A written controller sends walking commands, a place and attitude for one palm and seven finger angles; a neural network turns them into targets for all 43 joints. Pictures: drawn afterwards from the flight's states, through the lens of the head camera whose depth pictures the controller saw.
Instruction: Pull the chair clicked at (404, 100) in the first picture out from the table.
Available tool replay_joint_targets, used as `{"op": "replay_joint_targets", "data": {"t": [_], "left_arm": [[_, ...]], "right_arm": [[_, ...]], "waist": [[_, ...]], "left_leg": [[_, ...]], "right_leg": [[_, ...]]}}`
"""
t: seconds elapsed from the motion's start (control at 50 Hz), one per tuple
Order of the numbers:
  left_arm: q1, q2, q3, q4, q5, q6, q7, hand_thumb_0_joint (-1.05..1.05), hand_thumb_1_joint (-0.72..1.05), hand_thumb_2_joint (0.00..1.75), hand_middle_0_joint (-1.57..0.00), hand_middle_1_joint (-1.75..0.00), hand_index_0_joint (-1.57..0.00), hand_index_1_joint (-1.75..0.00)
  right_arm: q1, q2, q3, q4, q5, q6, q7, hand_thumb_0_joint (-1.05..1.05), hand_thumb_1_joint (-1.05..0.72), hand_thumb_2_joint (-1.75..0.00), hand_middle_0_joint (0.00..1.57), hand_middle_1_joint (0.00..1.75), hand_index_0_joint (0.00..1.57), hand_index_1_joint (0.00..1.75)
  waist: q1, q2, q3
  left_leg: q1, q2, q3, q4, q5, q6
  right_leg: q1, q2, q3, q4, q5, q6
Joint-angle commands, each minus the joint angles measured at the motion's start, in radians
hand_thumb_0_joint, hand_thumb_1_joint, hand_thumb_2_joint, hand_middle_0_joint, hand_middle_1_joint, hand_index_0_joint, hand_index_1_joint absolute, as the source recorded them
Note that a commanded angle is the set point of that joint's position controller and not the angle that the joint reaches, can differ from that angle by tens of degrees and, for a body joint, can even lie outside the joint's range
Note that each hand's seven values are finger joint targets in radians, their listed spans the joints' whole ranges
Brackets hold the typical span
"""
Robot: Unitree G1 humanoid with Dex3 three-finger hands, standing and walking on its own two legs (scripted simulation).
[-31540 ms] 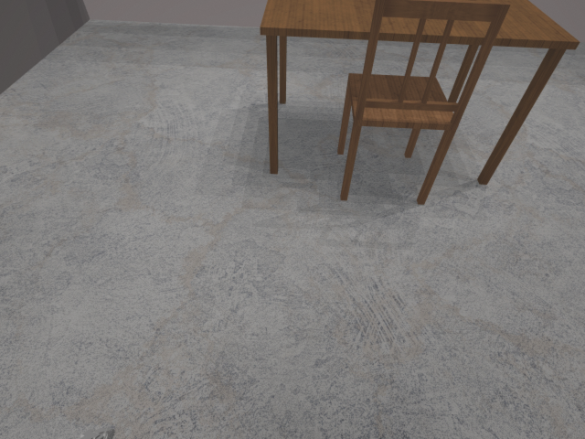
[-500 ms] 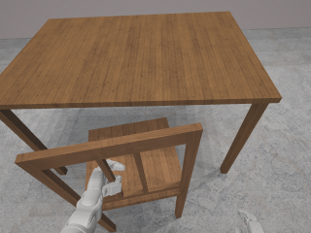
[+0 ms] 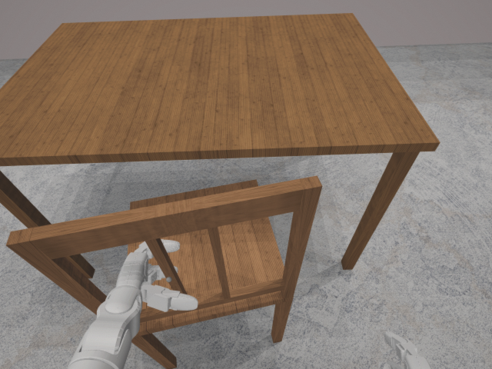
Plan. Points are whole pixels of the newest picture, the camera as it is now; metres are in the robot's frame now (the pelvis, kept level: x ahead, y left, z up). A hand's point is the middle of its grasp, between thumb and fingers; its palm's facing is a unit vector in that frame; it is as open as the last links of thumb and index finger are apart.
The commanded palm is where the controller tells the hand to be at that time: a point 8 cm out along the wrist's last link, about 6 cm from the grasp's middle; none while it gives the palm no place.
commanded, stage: open the thumb and straighten the fingers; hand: left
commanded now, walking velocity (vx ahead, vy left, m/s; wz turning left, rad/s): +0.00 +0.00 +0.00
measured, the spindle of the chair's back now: (171, 276) +0.30 +0.15 -0.05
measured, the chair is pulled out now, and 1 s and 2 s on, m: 0.14 0.14 0.14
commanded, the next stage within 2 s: draw the fingers out of the gap in 0.28 s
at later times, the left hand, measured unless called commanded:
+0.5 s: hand (165, 287) +0.28 +0.15 -0.05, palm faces +0.01 -0.99 -0.16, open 17.4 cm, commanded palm +0.24 +0.20 -0.02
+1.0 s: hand (158, 343) +0.19 +0.15 -0.04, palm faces +0.01 -0.98 -0.17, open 17.5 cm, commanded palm +0.16 +0.20 -0.02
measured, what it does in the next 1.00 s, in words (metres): stands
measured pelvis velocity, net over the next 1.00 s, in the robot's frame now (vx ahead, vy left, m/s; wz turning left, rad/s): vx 0.00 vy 0.00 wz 0.03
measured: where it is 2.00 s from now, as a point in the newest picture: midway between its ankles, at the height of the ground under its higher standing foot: outside the picture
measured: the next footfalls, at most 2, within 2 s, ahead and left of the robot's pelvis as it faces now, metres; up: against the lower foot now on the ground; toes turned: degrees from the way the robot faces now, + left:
none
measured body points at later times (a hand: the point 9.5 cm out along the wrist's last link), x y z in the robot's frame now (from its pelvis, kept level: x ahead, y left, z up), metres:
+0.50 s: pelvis -0.01 +0.01 -0.01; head +0.03 +0.00 +0.44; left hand +0.27 +0.20 -0.03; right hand +0.13 -0.24 -0.11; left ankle +0.02 +0.12 -0.71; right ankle -0.04 -0.08 -0.71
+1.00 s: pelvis +0.00 +0.00 -0.02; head +0.03 -0.01 +0.43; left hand +0.18 +0.20 -0.03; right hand +0.18 -0.23 -0.09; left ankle +0.02 +0.12 -0.71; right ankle -0.04 -0.08 -0.71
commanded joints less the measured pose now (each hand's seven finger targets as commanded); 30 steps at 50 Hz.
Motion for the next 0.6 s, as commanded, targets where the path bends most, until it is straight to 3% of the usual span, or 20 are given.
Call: {"op": "replay_joint_targets", "data": {"t": [0.0,0.02,0.04,0.12,0.24,0.26,0.32,0.34,0.36,0.38,0.46,0.52,0.54,0.58], "left_arm": [[-0.228,0.086,0.032,-0.206,-0.009,-0.036,0.013,0.0,-0.55,0.2,-0.15,-0.43,-0.15,-0.43],[-0.26,0.104,0.049,-0.211,-0.005,-0.035,0.017,0.0,-0.55,0.2,-0.13,-0.36,-0.13,-0.36],[-0.216,0.177,0.129,-0.145,0.003,-0.028,0.023,0.0,-0.55,0.2,-0.1,-0.29,-0.1,-0.29],[-0.26,0.125,0.07,-0.242,0.007,-0.046,0.008,0.0,-0.55,0.2,0.0,0.0,0.0,0.0],[-0.214,0.069,0.01,-0.234,-0.002,-0.035,0.008,0.0,-0.55,0.2,0.0,0.0,0.0,0.0],[-0.251,0.048,-0.019,-0.243,0.0,-0.032,0.01,0.0,-0.55,0.2,0.0,0.0,0.0,0.0],[-0.271,0.082,0.016,-0.255,0.004,-0.024,0.029,0.0,-0.55,0.2,0.0,0.0,0.0,0.0],[-0.245,0.096,0.032,-0.245,0.011,-0.02,0.038,0.0,-0.55,0.2,0.0,0.0,0.0,0.0],[-0.201,0.152,0.101,-0.16,0.015,-0.013,0.044,0.0,-0.55,0.2,0.0,0.0,0.0,0.0],[-0.179,0.12,0.076,-0.189,0.014,-0.015,0.038,0.0,-0.55,0.2,0.0,0.0,0.0,0.0],[-0.067,0.109,0.047,-0.336,0.021,-0.035,0.028,0.0,-0.55,0.2,0.0,0.0,0.0,0.0],[0.012,0.059,-0.012,-0.381,0.01,-0.023,0.024,0.0,-0.55,0.2,0.0,0.0,0.0,0.0],[0.037,0.063,-0.011,-0.386,0.01,-0.016,0.027,0.0,-0.55,0.2,0.0,0.0,0.0,0.0],[0.084,0.071,-0.007,-0.435,0.004,-0.014,0.031,0.0,-0.55,0.2,0.0,0.0,0.0,0.0]], "right_arm": [[-0.071,-0.117,-0.028,-0.146,-0.002,-0.065,-0.013,0.0,-0.9,-0.9,0.2,0.3,0.2,0.3],[-0.066,-0.118,-0.027,-0.141,-0.002,-0.066,-0.014,0.0,-0.9,-0.9,0.2,0.3,0.2,0.3],[-0.06,-0.129,-0.03,-0.134,-0.007,-0.065,-0.017,0.0,-0.9,-0.9,0.2,0.3,0.2,0.3],[-0.058,-0.107,-0.023,-0.148,-0.006,-0.076,-0.016,0.0,-0.9,-0.9,0.2,0.3,0.2,0.3],[-0.055,-0.11,-0.019,-0.148,-0.004,-0.094,-0.013,0.0,-0.9,-0.9,0.2,0.3,0.2,0.3],[-0.058,-0.107,-0.017,-0.146,-0.003,-0.094,-0.013,0.0,-0.9,-0.9,0.2,0.3,0.2,0.3],[-0.054,-0.111,-0.02,-0.145,-0.005,-0.093,-0.015,0.0,-0.9,-0.9,0.2,0.3,0.2,0.3],[-0.058,-0.114,-0.02,-0.147,-0.009,-0.091,-0.016,0.0,-0.9,-0.9,0.2,0.3,0.2,0.3],[-0.05,-0.119,-0.018,-0.136,-0.011,-0.083,-0.017,0.0,-0.9,-0.9,0.2,0.3,0.2,0.3],[-0.056,-0.113,-0.015,-0.151,-0.012,-0.078,-0.014,0.0,-0.9,-0.9,0.2,0.3,0.2,0.3],[-0.062,-0.102,-0.02,-0.196,-0.011,-0.081,-0.007,0.0,-0.9,-0.9,0.2,0.3,0.2,0.3],[-0.071,-0.099,-0.017,-0.21,-0.007,-0.083,-0.005,0.0,-0.9,-0.9,0.2,0.3,0.2,0.3],[-0.072,-0.103,-0.018,-0.215,-0.009,-0.086,-0.007,0.0,-0.9,-0.9,0.2,0.3,0.2,0.3],[-0.073,-0.104,-0.018,-0.222,-0.008,-0.093,-0.011,0.0,-0.9,-0.9,0.2,0.3,0.2,0.3]], "waist": [[-0.008,-0.085,-0.183],[-0.009,-0.083,-0.187],[0.005,-0.109,-0.167],[-0.003,-0.022,-0.23],[-0.01,-0.05,-0.206],[-0.021,-0.043,-0.195],[-0.013,-0.071,-0.212],[0.001,-0.051,-0.217],[0.003,-0.075,-0.17],[0.01,-0.076,-0.181],[0.027,0.013,-0.266],[0.009,-0.025,-0.211],[0.006,-0.057,-0.196],[0.008,-0.062,-0.196]], "left_leg": [[0.187,-0.001,-0.022,-0.047,0.227,0.044],[0.183,-0.002,-0.024,-0.046,0.217,0.043],[0.152,-0.004,-0.024,-0.04,0.202,0.043],[0.194,-0.002,-0.021,-0.035,0.227,0.041],[0.189,0.006,-0.038,-0.032,0.226,0.038],[0.193,0.007,-0.042,-0.036,0.213,0.037],[0.192,0.005,-0.047,-0.035,0.205,0.036],[0.187,0.003,-0.044,-0.036,0.209,0.035],[0.146,0.002,-0.043,-0.031,0.187,0.034],[0.135,-0.001,-0.039,-0.034,0.184,0.035],[0.19,0.003,-0.031,-0.022,0.268,0.032],[0.175,0.01,-0.032,-0.018,0.257,0.032],[0.159,0.009,-0.037,-0.014,0.247,0.036],[0.154,0.006,-0.036,-0.011,0.233,0.037]], "right_leg": [[-0.051,-0.025,0.022,-0.119,0.35,0.05],[-0.052,-0.026,0.023,-0.117,0.336,0.049],[-0.062,-0.023,0.024,-0.115,0.318,0.048],[-0.058,-0.025,0.025,-0.101,0.319,0.043],[-0.086,-0.02,0.008,-0.094,0.293,0.041],[-0.099,-0.023,0.006,-0.093,0.28,0.042],[-0.096,-0.02,0.004,-0.09,0.27,0.041],[-0.089,-0.02,0.006,-0.088,0.267,0.039],[-0.111,-0.019,0.005,-0.084,0.255,0.039],[-0.095,-0.022,0.006,-0.08,0.258,0.039],[-0.054,-0.027,0.01,-0.061,0.316,0.031],[-0.081,-0.025,0.003,-0.064,0.314,0.036],[-0.084,-0.023,0.001,-0.066,0.307,0.038],[-0.082,-0.024,0.003,-0.066,0.306,0.04]]}}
